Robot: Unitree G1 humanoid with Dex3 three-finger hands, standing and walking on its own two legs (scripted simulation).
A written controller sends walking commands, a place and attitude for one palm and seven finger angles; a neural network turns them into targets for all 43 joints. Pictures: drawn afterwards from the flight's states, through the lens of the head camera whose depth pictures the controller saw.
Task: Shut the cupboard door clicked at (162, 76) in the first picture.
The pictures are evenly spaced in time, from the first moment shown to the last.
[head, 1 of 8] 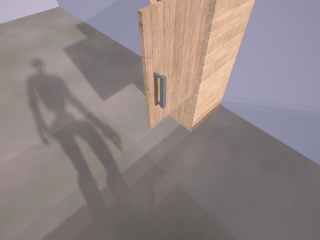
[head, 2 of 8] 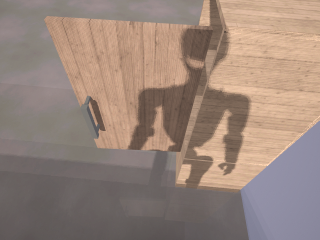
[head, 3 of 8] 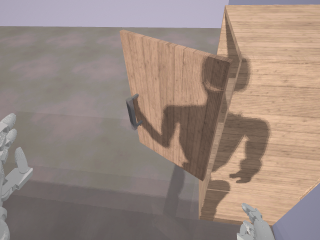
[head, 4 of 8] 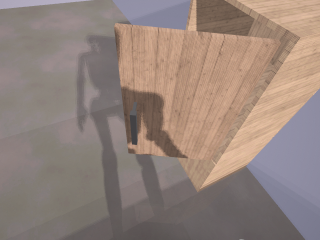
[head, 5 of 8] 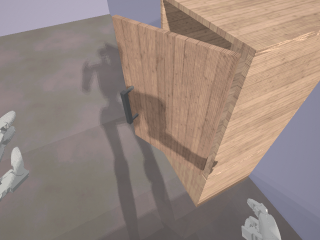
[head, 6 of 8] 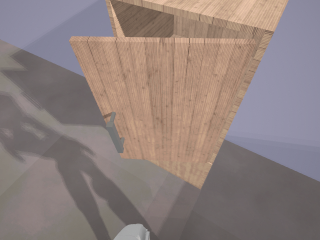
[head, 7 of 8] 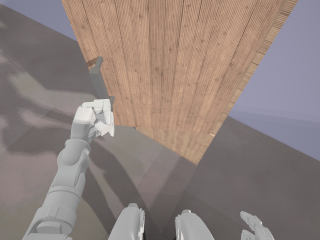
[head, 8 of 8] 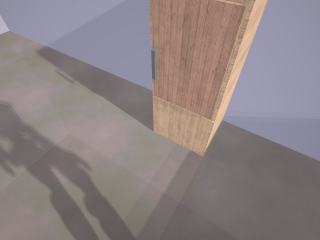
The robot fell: no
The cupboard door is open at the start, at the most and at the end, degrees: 93 93 0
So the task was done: yes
